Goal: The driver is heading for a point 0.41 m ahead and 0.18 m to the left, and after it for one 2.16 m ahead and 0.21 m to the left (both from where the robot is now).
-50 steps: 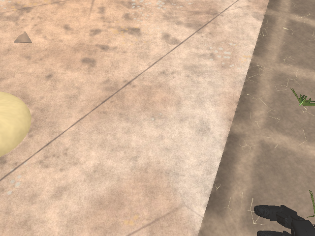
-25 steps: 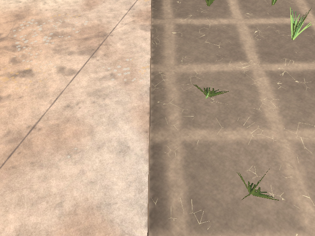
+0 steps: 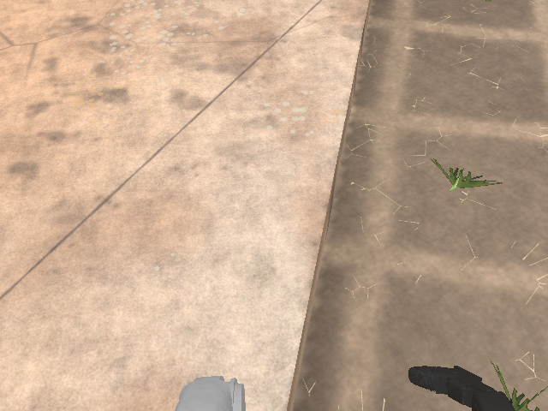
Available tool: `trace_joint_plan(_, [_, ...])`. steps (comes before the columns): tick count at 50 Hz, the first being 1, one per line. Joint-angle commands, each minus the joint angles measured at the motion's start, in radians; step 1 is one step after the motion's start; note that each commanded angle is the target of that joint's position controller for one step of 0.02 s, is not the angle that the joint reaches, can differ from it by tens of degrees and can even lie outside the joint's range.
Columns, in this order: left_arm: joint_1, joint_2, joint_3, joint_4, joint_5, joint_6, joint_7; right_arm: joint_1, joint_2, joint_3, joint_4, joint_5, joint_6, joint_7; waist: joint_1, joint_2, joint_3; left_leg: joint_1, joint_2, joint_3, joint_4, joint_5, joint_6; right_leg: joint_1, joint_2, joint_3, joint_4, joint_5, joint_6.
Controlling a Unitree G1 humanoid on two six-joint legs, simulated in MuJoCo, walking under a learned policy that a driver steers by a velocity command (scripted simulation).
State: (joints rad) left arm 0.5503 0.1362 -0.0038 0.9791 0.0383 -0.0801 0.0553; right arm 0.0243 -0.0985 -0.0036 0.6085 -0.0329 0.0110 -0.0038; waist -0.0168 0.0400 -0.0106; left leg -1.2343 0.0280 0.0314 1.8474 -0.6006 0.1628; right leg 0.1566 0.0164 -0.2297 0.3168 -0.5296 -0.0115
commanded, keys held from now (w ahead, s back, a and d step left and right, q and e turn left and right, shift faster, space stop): w+q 0.72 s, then w+e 0.28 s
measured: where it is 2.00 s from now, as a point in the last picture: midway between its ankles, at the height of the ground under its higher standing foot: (180, 149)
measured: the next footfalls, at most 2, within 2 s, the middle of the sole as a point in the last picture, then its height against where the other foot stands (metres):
left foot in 0.06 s outside the picture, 0.16 m higher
right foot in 0.50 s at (335, 393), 0.16 m lower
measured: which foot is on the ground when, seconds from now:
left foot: up 0.00-0.04, down 0.06-0.46, up 0.48-0.82, down 0.84-1.00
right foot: down 0.00-0.10, up 0.12-0.48, down 0.50-0.84, up 0.86-1.00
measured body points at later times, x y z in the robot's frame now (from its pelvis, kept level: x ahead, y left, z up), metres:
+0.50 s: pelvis +0.39 +0.00 +0.08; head +0.39 -0.01 +0.53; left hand +0.48 +0.29 +0.01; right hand +0.55 -0.26 -0.04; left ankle +0.21 +0.10 -0.47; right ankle +0.50 -0.09 -0.67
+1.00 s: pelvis +0.66 +0.12 +0.13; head +0.65 +0.11 +0.58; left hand +0.61 +0.37 +0.01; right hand +0.87 -0.04 +0.01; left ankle +0.62 +0.16 -0.55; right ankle +0.65 -0.05 -0.41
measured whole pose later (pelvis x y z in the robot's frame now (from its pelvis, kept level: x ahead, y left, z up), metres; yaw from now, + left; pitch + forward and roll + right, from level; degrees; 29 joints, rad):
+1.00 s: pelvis +0.66 +0.12 +0.13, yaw +25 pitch +1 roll +0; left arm 0.35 0.20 0.07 0.74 0.01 -0.06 -0.01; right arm 0.25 -0.19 -0.03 0.74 -0.03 -0.05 0.00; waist 0.03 0.01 -0.04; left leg -0.47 -0.02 0.14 1.01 -0.56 0.11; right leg -0.64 0.04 0.10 1.68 -0.26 -0.08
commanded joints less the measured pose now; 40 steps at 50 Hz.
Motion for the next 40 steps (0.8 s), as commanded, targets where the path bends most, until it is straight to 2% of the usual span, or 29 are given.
trace_joint_plan(1, [0.038, 0.146, 0.021, -0.047, -0.029, 0.009, 0.008, -0.214, 0.016, 0.051, -0.133, 0.042, -0.041, 0.031, 0.018, -0.031, 0.095, 0.315, -0.06, 0.246, -0.527, 0.054, 0.035, -0.169, -0.243, 0.039, -0.177, 1.522, -0.1])
trace_joint_plan(2, [0.039, 0.18, 0.025, -0.054, -0.042, 0.016, 0.018, -0.149, 0.005, 0.043, -0.087, 0.053, -0.027, 0.034, 0.006, -0.059, -0.022, 0.572, -0.15, 0.282, -0.54, 0.11, 0.028, -0.218, -0.261, 0.057, -0.044, 1.991, -0.098])
trace_joint_plan(3, [0.018, 0.296, 0.051, -0.072, -0.023, 0.014, 0.018, 0.019, -0.028, 0.027, -0.057, 0.059, -0.02, 0.028, -0.076, -0.21, -0.076, 0.677, -0.175, 0.239, -0.63, 0.038, 0.033, -0.179, -0.315, 0.07, 0.152, 2.222, -0.091])
trace_joint_plan(4, [-0.041, 0.312, 0.067, -0.122, -0.055, 0.015, -0.006, 0.175, -0.088, 0.005, -0.002, 0.049, -0.024, 0.012, -0.166, -0.19, -0.144, 0.901, -0.181, 0.155, -0.649, 0.055, 0.083, -0.343, -0.271, 0.059, 0.394, 2.291, -0.058])
trace_joint_plan(5, [-0.117, 0.331, 0.072, -0.18, -0.093, -0.001, -0.034, 0.345, -0.116, -0.019, 0.061, 0.037, -0.019, -0.006, -0.261, -0.135, -0.224, 1.278, -0.111, -0.06, -0.812, 0.133, 0.154, -0.649, -0.179, 0.048, 0.714, 2.011, -0.006])
trace_joint_plan(6, [-0.286, 0.337, 0.083, -0.261, -0.088, -0.024, -0.084, 0.431, -0.223, -0.056, 0.104, 0.041, -0.018, -0.029, -0.313, 0.078, -0.291, 1.433, 0.065, -0.491, -1.161, 0.199, 0.245, -0.883, 0.021, 0.106, 1.241, 0.611, 0.034])
trace_joint_plan(7, [-0.333, 0.243, 0.053, -0.3, -0.056, -0.05, -0.115, 0.395, -0.297, -0.089, 0.136, 0.025, -0.015, -0.054, -0.22, 0.112, -0.379, 1.379, 0.13, -0.766, -1.15, 0.337, 0.261, -0.894, 0.036, 0.259, 1.43, 0.285, 0.023])
trace_joint_plan(8, [-0.42, 0.189, 0.043, -0.345, -0.029, -0.049, -0.122, 0.366, -0.312, -0.1, 0.158, 0.007, -0.017, -0.065, -0.199, -0.057, -0.249, 1.184, 0.087, -0.721, -1.145, 0.25, 0.2, -0.927, -0.006, 0.338, 1.443, 0.258, -0.01])
trace_joint_plan(9, [-0.436, 0.115, 0.025, -0.375, -0.019, -0.036, -0.11, 0.355, -0.289, -0.098, 0.197, -0.005, -0.024, -0.074, -0.142, -0.122, -0.091, 1.012, 0.085, -0.68, -1.139, 0.261, 0.153, -0.984, -0.029, 0.369, 1.429, 0.2, -0.027])
trace_joint_plan(12, [-0.369, 0.081, 0.006, -0.429, 0.011, 0.024, -0.073, 0.185, -0.139, -0.053, 0.195, -0.018, -0.062, -0.065, 0.043, -0.187, 0.091, 0.607, 0.061, -0.497, -1.197, 0.221, 0.053, -0.923, -0.074, 0.384, 1.223, 0.106, -0.01])
trace_joint_plan(14, [-0.294, 0.13, 0.017, -0.449, 0.007, 0.042, -0.055, 0.033, -0.184, -0.058, 0.157, -0.017, -0.092, -0.054, 0.159, -0.11, 0.092, 0.392, -0.01, -0.337, -1.257, 0.269, 0.046, -0.695, -0.049, 0.27, 0.968, 0.313, 0.043])
trace_joint_plan(16, [-0.315, 0.18, 0.027, -0.486, -0.007, 0.042, -0.055, 0.057, -0.236, -0.072, 0.159, -0.001, -0.109, -0.063, 0.154, -0.015, 0.03, 0.405, -0.039, -0.283, -1.256, 0.321, 0.048, -0.558, -0.057, 0.252, 0.78, 0.481, 0.083])
trace_joint_plan(19, [-0.243, 0.157, 0.015, -0.46, -0.019, 0.041, -0.057, 0.103, -0.254, -0.092, 0.165, -0.001, -0.103, -0.055, 0.142, 0.03, -0.086, 0.568, -0.099, -0.234, -1.132, 0.277, -0.004, -0.351, -0.018, 0.193, 0.508, 0.654, 0.076])
trace_joint_plan(21, [-0.037, 0.173, 0.028, -0.37, -0.024, 0.029, -0.044, 0.081, -0.241, -0.098, 0.136, -0.024, -0.096, -0.045, 0.222, 0.003, -0.132, 0.762, -0.134, -0.196, -0.853, 0.387, -0.058, -0.243, -0.033, 0.153, 0.229, 0.821, 0.057])
trace_joint_plan(22, [0.081, 0.202, 0.048, -0.312, -0.035, 0.014, -0.042, 0.089, -0.233, -0.102, 0.124, -0.018, -0.089, -0.04, 0.272, -0.041, -0.159, 0.793, -0.17, -0.153, -0.617, 0.41, -0.079, -0.101, -0.063, 0.149, 0.022, 1.046, 0.051])
trace_joint_plan(23, [0.197, 0.197, 0.058, -0.236, -0.041, 0.005, -0.039, 0.043, -0.184, -0.095, 0.09, -0.018, -0.076, -0.048, 0.317, -0.093, -0.139, 0.656, -0.22, -0.157, -0.321, 0.073, -0.071, 0.077, -0.133, 0.205, -0.116, 1.262, 0.021])
trace_joint_plan(24, [0.207, 0.155, 0.048, -0.185, -0.017, -0.006, -0.046, -0.014, -0.113, -0.075, 0.045, 0.001, -0.062, -0.057, 0.302, -0.15, -0.039, 0.524, -0.297, -0.136, -0.006, -0.177, -0.056, 0.092, -0.194, 0.249, -0.19, 1.292, 0.004])
trace_joint_plan(25, [0.157, 0.115, 0.026, -0.177, 0.02, -0.022, -0.06, -0.028, -0.015, -0.047, -0.018, 0.041, -0.047, -0.057, 0.216, -0.145, 0.015, 0.332, -0.325, -0.163, 0.335, -0.163, -0.059, 0.082, -0.237, 0.303, -0.014, 1.38, 0.005])
trace_joint_plan(26, [0.034, 0.135, 0.013, -0.22, 0.071, -0.041, -0.079, 0.127, 0.058, -0.019, -0.118, 0.086, -0.053, -0.044, 0.001, -0.283, -0.024, 0.044, -0.273, -0.162, 0.497, -0.143, -0.092, 0.2, -0.352, 0.429, 0.301, 1.876, -0.003])
trace_joint_plan(27, [-0.069, 0.165, 0.026, -0.263, 0.082, -0.038, -0.092, 0.3, 0.04, -0.003, -0.076, 0.072, -0.052, -0.042, -0.085, -0.26, -0.138, -0.065, -0.203, -0.144, 0.551, -0.022, -0.098, 0.23, -0.441, 0.548, 0.271, 1.634, -0.095])
trace_joint_plan(28, [-0.09, 0.169, 0.037, -0.267, 0.072, -0.039, -0.087, 0.284, 0.018, -0.002, -0.048, 0.025, -0.041, -0.041, -0.085, -0.171, -0.165, -0.077, -0.189, -0.097, 0.679, 0.026, -0.104, 0.106, -0.481, 0.579, 0.14, 1.15, -0.186])
trace_joint_plan(29, [-0.079, 0.137, 0.031, -0.249, 0.048, -0.041, -0.079, 0.213, 0.014, 0.002, -0.057, -0.013, -0.038, -0.039, -0.077, -0.076, -0.126, -0.102, -0.168, -0.065, 0.732, 0.013, -0.089, -0.001, -0.44, 0.528, 0.1, 0.944, -0.176])
trace_joint_plan(30, [-0.127, 0.303, 0.081, -0.247, 0.011, -0.069, -0.044, 0.114, -0.068, -0.009, -0.173, -0.017, -0.02, -0.028, -0.096, -0.269, -0.052, -0.169, -0.034, -0.124, 0.671, 0.026, -0.1, -0.084, -0.645, 0.773, -0.151, 0.525, -0.28])
trace_joint_plan(31, [-0.151, 0.25, 0.066, -0.202, -0.027, -0.078, -0.028, -0.068, -0.14, -0.025, -0.218, -0.032, -0.002, -0.024, -0.079, -0.102, 0.09, -0.168, 0.001, -0.167, 0.619, -0.001, -0.088, -0.253, -0.586, 0.638, -0.233, 0.388, -0.255])
trace_joint_plan(32, [-0.13, 0.186, 0.047, -0.173, -0.03, -0.074, -0.026, -0.155, -0.139, -0.027, -0.243, -0.027, 0.008, -0.009, -0.046, -0.029, 0.16, -0.108, -0.008, -0.153, 0.495, 0.019, -0.068, -0.363, -0.48, 0.491, -0.258, 0.303, -0.196])
trace_joint_plan(34, [-0.082, 0.142, 0.031, -0.132, -0.017, -0.048, -0.018, -0.2, -0.09, -0.007, -0.265, 0.004, 0.025, 0.01, -0.024, 0.006, 0.208, 0.011, -0.013, -0.05, 0.249, 0.124, -0.055, -0.473, -0.319, 0.247, -0.298, 0.292, -0.126])
trace_joint_plan(37, [-0.026, 0.176, 0.039, -0.107, -0.013, -0.029, -0.009, -0.232, -0.001, 0.034, -0.281, -0.007, 0.015, 0.019, 0.022, -0.015, 0.11, 0.159, 0.011, 0.102, -0.085, 0.128, -0.025, -0.33, -0.234, 0.121, -0.307, 0.632, -0.106])
trace_joint_plan(39, [0.011, 0.202, 0.041, -0.102, -0.029, -0.009, -0.014, -0.192, 0.027, 0.056, -0.26, 0.037, -0.005, 0.009, 0.021, -0.099, -0.018, 0.548, -0.071, 0.22, -0.443, -0.001, 0.008, -0.309, -0.222, 0.051, -0.205, 1.522, -0.128])
trace_joint_plan(40, [0.033, 0.26, 0.057, -0.097, -0.022, -0.005, -0.012, -0.103, 0.014, 0.043, -0.223, 0.046, -0.004, 0.003, -0.008, -0.213, -0.114, 0.654, -0.133, 0.235, -0.478, -0.056, 0.006, -0.215, -0.258, 0.076, -0.073, 1.926, -0.142])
